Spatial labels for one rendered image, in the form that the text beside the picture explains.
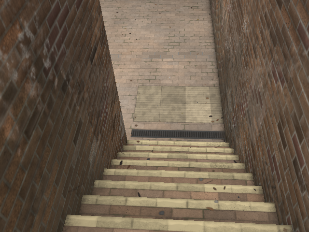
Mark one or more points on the stairs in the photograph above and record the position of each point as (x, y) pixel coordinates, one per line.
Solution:
(175, 186)

